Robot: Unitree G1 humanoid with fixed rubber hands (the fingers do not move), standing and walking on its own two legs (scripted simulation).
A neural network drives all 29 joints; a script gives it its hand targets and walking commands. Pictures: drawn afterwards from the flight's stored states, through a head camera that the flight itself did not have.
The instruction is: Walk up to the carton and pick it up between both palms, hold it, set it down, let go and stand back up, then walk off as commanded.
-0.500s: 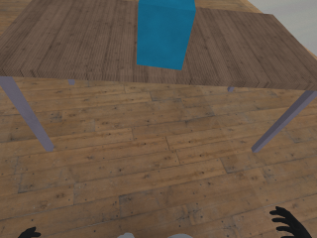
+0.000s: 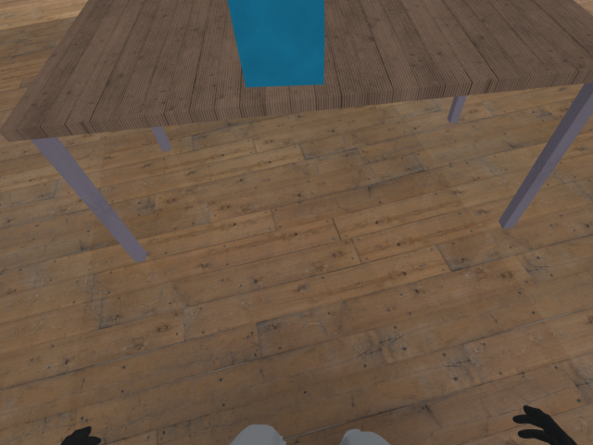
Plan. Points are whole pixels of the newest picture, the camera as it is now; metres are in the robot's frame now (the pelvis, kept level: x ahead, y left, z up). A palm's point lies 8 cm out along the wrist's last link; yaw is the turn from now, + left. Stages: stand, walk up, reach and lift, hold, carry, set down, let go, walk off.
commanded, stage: walk off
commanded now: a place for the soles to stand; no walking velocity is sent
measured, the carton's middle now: (282, 15) +1.03 +0.02 +0.07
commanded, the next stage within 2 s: stand in 1.80 s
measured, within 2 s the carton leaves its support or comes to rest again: neither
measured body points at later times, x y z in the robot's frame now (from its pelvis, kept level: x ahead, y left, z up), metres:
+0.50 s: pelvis -0.12 +0.03 +0.00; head -0.06 +0.08 +0.45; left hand +0.00 +0.37 -0.12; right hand +0.03 -0.31 -0.04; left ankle -0.04 +0.12 -0.73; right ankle -0.14 -0.12 -0.64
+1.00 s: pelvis -0.18 -0.01 +0.00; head -0.14 -0.02 +0.45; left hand -0.06 +0.30 -0.08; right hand -0.06 -0.34 -0.09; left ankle -0.22 +0.13 -0.68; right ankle -0.14 -0.11 -0.73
